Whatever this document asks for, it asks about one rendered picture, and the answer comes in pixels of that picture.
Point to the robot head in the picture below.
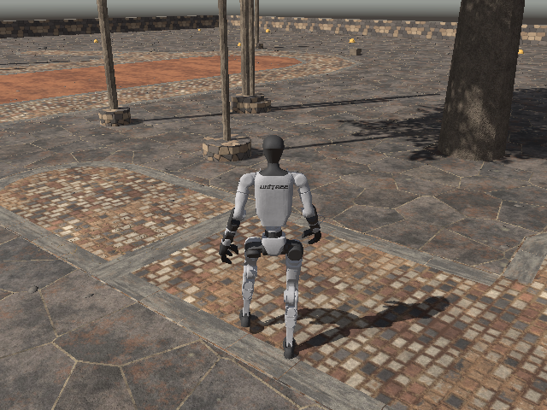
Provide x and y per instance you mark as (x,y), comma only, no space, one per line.
(273,147)

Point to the left robot forearm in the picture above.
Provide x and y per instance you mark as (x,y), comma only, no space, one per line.
(231,229)

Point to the robot right shin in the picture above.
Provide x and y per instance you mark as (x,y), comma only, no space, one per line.
(291,320)

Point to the robot right hand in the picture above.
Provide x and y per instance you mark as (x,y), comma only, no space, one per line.
(315,239)

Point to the robot left hand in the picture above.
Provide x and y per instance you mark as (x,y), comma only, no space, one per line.
(224,251)

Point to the right robot forearm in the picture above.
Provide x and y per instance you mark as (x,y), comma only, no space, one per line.
(313,222)

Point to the right robot upper arm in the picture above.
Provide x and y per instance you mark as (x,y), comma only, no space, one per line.
(300,180)

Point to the left robot upper arm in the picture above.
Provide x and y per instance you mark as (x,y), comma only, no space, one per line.
(246,181)

